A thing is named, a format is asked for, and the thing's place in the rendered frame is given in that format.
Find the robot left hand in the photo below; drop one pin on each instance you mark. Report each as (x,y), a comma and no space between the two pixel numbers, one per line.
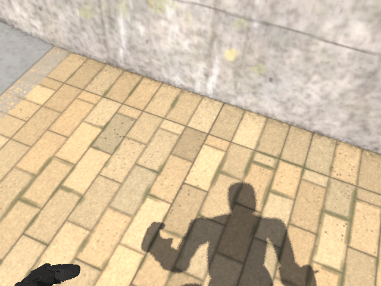
(47,275)

